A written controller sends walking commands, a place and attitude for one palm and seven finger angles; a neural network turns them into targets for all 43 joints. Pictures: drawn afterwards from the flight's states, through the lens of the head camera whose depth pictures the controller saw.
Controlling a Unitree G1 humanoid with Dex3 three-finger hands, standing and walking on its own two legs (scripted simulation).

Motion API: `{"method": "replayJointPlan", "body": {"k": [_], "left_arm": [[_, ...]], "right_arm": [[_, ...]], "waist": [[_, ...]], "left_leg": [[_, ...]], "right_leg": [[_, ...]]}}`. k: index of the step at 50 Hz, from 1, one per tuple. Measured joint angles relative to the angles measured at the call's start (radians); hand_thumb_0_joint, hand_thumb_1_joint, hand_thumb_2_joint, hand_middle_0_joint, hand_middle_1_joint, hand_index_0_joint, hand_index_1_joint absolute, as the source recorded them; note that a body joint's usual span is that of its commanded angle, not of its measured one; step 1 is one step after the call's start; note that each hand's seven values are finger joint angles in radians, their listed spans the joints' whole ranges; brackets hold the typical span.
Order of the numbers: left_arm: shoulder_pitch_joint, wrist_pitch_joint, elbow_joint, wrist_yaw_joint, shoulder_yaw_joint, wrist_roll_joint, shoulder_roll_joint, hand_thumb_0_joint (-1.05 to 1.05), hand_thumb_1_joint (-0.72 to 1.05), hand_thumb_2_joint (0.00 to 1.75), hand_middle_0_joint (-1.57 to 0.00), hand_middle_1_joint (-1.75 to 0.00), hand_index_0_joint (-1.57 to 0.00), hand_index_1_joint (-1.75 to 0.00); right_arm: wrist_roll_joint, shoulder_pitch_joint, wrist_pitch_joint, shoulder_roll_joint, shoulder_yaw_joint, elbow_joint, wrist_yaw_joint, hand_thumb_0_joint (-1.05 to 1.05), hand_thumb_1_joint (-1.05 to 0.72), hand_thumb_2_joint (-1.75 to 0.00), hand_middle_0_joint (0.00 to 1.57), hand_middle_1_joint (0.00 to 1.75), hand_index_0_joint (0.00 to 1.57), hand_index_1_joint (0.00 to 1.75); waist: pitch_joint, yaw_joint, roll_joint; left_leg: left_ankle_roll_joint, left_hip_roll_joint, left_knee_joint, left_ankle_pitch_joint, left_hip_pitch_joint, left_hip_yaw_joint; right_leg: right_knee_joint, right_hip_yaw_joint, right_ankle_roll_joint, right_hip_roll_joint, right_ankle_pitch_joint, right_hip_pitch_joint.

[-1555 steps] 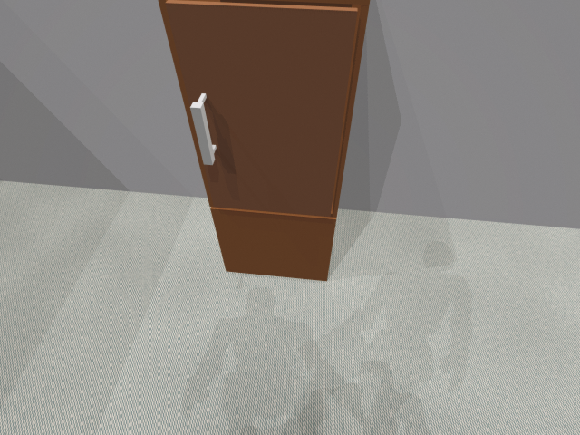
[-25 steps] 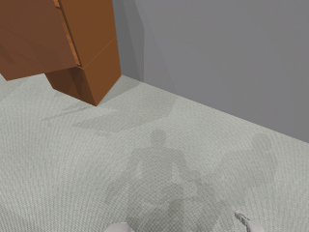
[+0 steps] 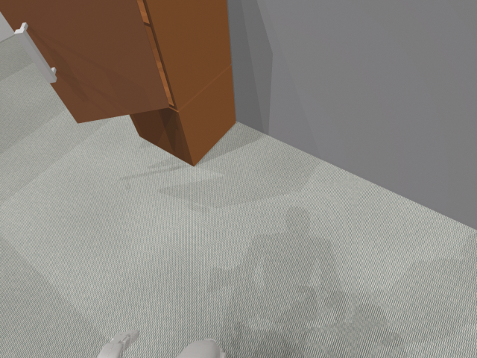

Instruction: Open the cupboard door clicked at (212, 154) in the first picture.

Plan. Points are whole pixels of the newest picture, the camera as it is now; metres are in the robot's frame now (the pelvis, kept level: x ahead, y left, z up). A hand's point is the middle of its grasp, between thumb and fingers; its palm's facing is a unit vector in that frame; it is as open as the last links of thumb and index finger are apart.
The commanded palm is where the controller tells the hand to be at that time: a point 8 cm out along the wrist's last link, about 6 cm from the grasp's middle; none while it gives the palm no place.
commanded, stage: turn to face it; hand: left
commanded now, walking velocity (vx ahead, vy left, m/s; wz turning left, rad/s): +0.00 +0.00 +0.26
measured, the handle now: (38, 53) +0.94 +0.66 -0.02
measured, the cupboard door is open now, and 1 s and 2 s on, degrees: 47 47 47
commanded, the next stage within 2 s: take the last steps up to it in 0.08 s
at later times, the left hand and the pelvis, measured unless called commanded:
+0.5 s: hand out of the picture -0.01 +0.24 -0.18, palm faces +0.24 -0.95 -0.19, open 7.4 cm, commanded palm none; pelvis +0.03 +0.04 +0.00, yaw +10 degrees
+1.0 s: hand (129, 291) +0.25 +0.25 -0.15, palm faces +0.25 -0.95 -0.19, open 7.4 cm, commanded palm none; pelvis +0.17 +0.06 +0.00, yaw +16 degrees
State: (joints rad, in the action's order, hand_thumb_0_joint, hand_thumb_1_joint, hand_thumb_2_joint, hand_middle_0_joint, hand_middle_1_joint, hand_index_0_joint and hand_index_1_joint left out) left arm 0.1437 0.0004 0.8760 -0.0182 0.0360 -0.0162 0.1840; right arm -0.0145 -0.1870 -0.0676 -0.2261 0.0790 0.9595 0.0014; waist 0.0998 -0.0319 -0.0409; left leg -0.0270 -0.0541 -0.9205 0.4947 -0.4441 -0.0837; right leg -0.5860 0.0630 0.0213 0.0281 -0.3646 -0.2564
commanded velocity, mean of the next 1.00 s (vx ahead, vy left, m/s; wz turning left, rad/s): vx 0.25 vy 0.13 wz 0.17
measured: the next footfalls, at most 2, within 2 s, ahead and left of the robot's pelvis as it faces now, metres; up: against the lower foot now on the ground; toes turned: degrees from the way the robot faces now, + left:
left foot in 0.36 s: +0.05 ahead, +0.12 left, +0.00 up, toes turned +13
right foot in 0.90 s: +0.26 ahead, -0.03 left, +0.00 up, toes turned +5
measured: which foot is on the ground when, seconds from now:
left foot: up 0.00-0.34, down 0.36-0.90, up 0.92-1.00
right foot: down 0.00-0.36, up 0.38-0.88, down 0.90-1.00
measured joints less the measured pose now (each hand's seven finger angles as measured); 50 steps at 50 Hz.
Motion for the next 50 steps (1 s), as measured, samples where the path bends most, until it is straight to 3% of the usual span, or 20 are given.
{"method": "replayJointPlan", "body": {"k": [2,5,10,16,18,21,23,26,32,39,44,46,48,50], "left_arm": [[0.019,0.000,0.009,-0.003,-0.006,0.002,-0.016,0.00,0.90,0.90,-0.20,-0.30,-0.20,-0.30],[0.049,0.000,0.027,-0.006,-0.009,0.003,-0.031,0.00,0.90,0.90,-0.20,-0.30,-0.20,-0.30],[0.090,0.007,0.053,-0.011,0.004,-0.002,-0.016,0.00,0.92,0.90,-0.20,-0.30,-0.21,-0.30],[0.147,0.012,0.109,0.000,0.015,-0.007,0.014,0.00,0.91,0.90,-0.20,-0.30,-0.20,-0.30],[0.173,0.007,0.130,0.009,0.021,-0.002,0.028,0.00,0.91,0.90,-0.20,-0.30,-0.20,-0.30],[0.174,-0.029,0.163,0.016,0.028,-0.002,0.043,0.01,0.91,0.90,-0.20,-0.30,-0.20,-0.30],[0.157,-0.044,0.175,0.021,0.030,-0.005,0.045,0.01,0.91,0.90,-0.20,-0.30,-0.20,-0.30],[0.126,-0.036,0.164,0.033,0.030,-0.010,0.041,0.01,0.91,0.90,-0.20,-0.30,-0.20,-0.30],[0.070,-0.019,0.131,0.038,0.025,-0.010,0.024,0.01,0.91,0.90,-0.20,-0.30,-0.20,-0.30],[-0.011,-0.019,0.114,0.038,0.016,-0.008,0.006,0.01,0.90,0.90,-0.20,-0.30,-0.20,-0.30],[-0.059,0.009,0.082,0.040,0.007,-0.007,-0.013,0.01,0.90,0.90,-0.20,-0.30,-0.20,-0.30],[-0.072,0.040,0.069,0.036,0.006,-0.006,-0.025,0.01,0.90,0.90,-0.20,-0.30,-0.20,-0.30],[-0.061,0.053,0.065,0.028,0.005,0.000,-0.040,0.00,0.90,0.90,-0.20,-0.30,-0.20,-0.30],[-0.030,0.058,0.076,0.018,0.005,0.002,-0.052,0.00,0.90,0.90,-0.20,-0.30,-0.20,-0.30]], "right_arm": [[0.001,0.008,-0.006,-0.007,0.003,0.012,-0.002,0.01,-0.90,-0.90,0.20,0.30,0.20,0.30],[0.001,0.017,-0.009,-0.007,0.000,0.026,-0.005,0.01,-0.90,-0.90,0.20,0.30,0.20,0.30],[0.004,0.045,-0.009,0.003,-0.012,0.047,-0.006,0.01,-0.90,-0.90,0.20,0.30,0.20,0.30],[0.003,0.090,0.015,0.017,-0.030,0.042,-0.010,0.01,-0.91,-0.90,0.20,0.30,0.20,0.30],[-0.001,0.092,0.035,0.022,-0.036,0.027,-0.012,0.01,-0.90,-0.90,0.20,0.30,0.20,0.30],[-0.011,0.081,0.067,0.031,-0.041,0.001,-0.007,0.00,-0.90,-0.90,0.20,0.30,0.20,0.30],[-0.010,0.050,0.076,0.036,-0.045,-0.007,0.004,0.00,-0.90,-0.90,0.20,0.30,0.20,0.30],[-0.007,-0.006,0.086,0.045,-0.053,0.008,0.012,0.00,-0.90,-0.90,0.20,0.30,0.20,0.30],[-0.001,-0.118,0.096,0.067,-0.061,0.066,0.010,0.00,-0.90,-0.90,0.20,0.30,0.21,0.30],[-0.007,-0.225,0.102,0.085,-0.062,0.123,0.013,0.00,-0.90,-0.90,0.20,0.30,0.21,0.30],[-0.006,-0.287,0.100,0.084,-0.061,0.166,0.016,0.00,-0.90,-0.90,0.20,0.30,0.21,0.30],[0.003,-0.290,0.092,0.083,-0.055,0.184,0.012,0.01,-0.90,-0.90,0.20,0.30,0.20,0.30],[0.001,-0.271,0.074,0.076,-0.044,0.192,0.009,0.01,-0.90,-0.90,0.20,0.30,0.20,0.30],[-0.005,-0.236,0.056,0.064,-0.033,0.186,0.005,0.01,-0.90,-0.90,0.20,0.30,0.20,0.30]], "waist": [[0.008,-0.004,0.001],[0.010,-0.005,0.015],[0.011,0.020,0.044],[0.005,0.057,0.074],[-0.007,0.061,0.092],[-0.011,0.067,0.109],[-0.023,0.065,0.102],[-0.037,0.064,0.088],[-0.059,0.049,0.063],[-0.053,0.001,0.050],[-0.041,-0.023,0.033],[-0.024,-0.023,0.020],[-0.013,-0.024,0.012],[-0.018,-0.017,0.009]], "left_leg": [[-0.012,0.010,-0.159,-0.013,-0.040,0.030],[-0.027,0.035,-0.214,-0.050,-0.052,0.060],[-0.028,0.060,-0.036,-0.045,0.008,0.091],[0.001,0.047,0.220,-0.059,0.119,0.148],[0.032,0.032,0.345,-0.141,0.177,0.175],[0.101,0.013,0.313,-0.179,0.174,0.185],[0.113,0.007,0.343,-0.173,0.198,0.179],[0.113,-0.003,0.441,-0.212,0.254,0.162],[0.128,-0.019,0.583,-0.253,0.350,0.140],[0.123,-0.035,0.625,-0.215,0.424,0.135],[0.101,-0.031,0.518,-0.106,0.431,0.125],[0.085,-0.019,0.267,-0.025,0.340,0.114],[0.065,-0.002,-0.035,-0.012,0.212,0.108],[0.046,0.035,-0.192,-0.089,0.094,0.112]], "right_leg": [[0.026,0.016,0.004,0.010,0.014,0.029],[0.069,0.042,0.005,0.024,0.026,0.068],[0.092,0.088,0.002,0.043,0.021,0.105],[0.050,0.134,-0.024,0.066,-0.020,0.119],[-0.013,0.140,-0.041,0.087,-0.058,0.102],[-0.323,0.063,-0.043,0.089,-0.166,-0.019],[-0.493,0.023,-0.040,0.075,-0.143,-0.108],[-0.570,-0.002,-0.043,0.078,-0.042,-0.204],[-0.479,-0.012,-0.062,0.095,0.074,-0.294],[-0.251,0.006,-0.056,0.082,0.095,-0.269],[-0.024,0.039,-0.023,0.037,0.122,-0.134],[-0.026,0.060,0.017,0.034,0.124,-0.102],[-0.036,0.086,0.019,0.039,0.087,-0.065],[0.010,0.101,0.005,0.040,0.085,-0.021]]}}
